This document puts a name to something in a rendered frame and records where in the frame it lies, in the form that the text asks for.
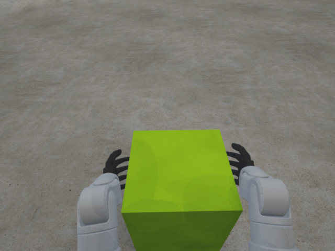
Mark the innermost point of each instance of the right robot forearm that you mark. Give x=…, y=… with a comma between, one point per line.
x=270, y=211

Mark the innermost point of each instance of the robot left hand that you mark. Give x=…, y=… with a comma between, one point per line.
x=111, y=165

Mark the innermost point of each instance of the robot right hand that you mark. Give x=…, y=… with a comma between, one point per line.
x=243, y=158

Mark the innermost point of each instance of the carton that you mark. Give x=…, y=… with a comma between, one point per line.
x=180, y=193

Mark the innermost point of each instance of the left robot forearm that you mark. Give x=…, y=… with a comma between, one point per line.
x=97, y=217

